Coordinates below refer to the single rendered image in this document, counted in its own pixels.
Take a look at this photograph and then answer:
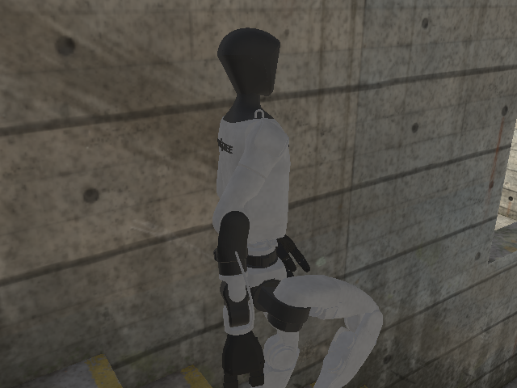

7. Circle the stairs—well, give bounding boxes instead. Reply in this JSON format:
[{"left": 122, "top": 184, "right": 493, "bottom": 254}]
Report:
[{"left": 11, "top": 353, "right": 367, "bottom": 388}]

